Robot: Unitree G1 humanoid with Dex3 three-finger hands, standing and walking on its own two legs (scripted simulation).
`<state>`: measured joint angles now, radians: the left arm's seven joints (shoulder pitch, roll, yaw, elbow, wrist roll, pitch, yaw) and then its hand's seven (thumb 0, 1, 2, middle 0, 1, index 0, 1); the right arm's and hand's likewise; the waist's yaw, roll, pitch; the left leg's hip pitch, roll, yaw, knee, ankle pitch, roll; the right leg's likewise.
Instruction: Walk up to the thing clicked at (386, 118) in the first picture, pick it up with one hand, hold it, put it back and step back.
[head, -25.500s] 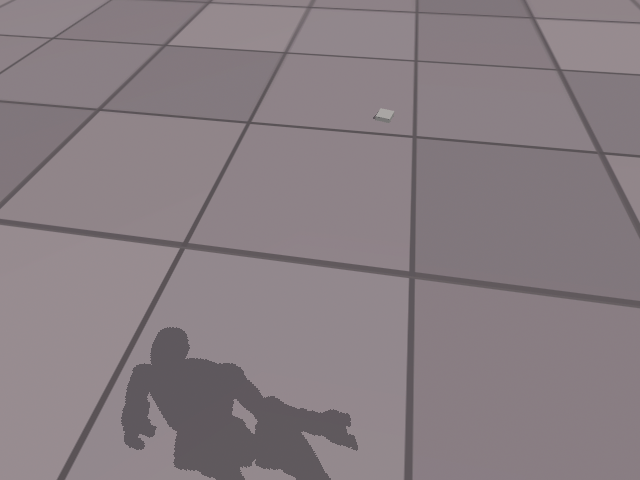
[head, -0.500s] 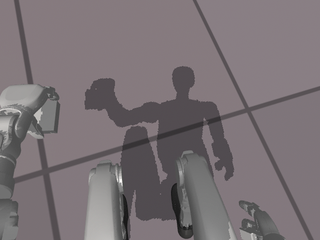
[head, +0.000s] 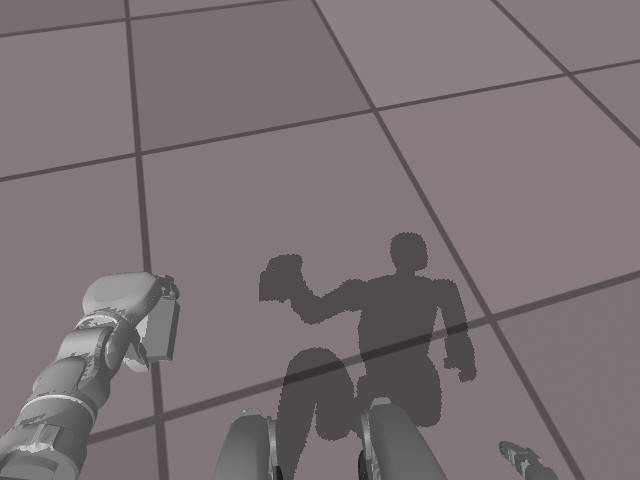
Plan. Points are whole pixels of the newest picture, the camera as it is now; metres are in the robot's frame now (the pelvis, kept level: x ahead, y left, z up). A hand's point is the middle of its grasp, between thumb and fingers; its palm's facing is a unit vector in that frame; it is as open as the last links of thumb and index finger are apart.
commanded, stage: lift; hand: left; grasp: from above
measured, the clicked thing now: (141, 331) +0.36 +0.25 -0.11
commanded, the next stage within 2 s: hold in 0.48 s
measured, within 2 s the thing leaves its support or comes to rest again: neither
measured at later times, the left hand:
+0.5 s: hand (125, 290) +0.36 +0.23 +0.02, palm faces -0.46 -0.03 -0.89, open 10.7 cm
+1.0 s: hand (116, 263) +0.37 +0.22 +0.06, palm faces -0.48 -0.02 -0.88, open 10.7 cm
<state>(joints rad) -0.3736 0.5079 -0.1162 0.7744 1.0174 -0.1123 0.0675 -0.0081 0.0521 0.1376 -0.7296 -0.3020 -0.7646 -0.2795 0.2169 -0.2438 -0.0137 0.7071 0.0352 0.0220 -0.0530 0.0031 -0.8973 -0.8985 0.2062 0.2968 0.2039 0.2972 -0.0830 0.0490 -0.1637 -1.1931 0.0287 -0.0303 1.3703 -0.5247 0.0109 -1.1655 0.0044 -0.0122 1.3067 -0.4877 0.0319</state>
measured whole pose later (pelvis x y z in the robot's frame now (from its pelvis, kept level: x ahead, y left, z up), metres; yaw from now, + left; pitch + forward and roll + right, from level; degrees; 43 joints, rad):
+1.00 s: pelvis +0.07 +0.00 +0.12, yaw -1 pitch +7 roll -1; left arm -0.27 0.43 -0.20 0.70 1.01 -0.08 0.00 -0.01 0.01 0.24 -0.68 -0.39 -0.72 -0.38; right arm 0.22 -0.25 -0.05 0.71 0.05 0.05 -0.06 0.01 -0.89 -0.89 0.21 0.30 0.20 0.30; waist -0.02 0.04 -0.08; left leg -0.47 0.02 0.03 0.71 -0.36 0.01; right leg -0.48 -0.01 0.03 0.68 -0.33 0.03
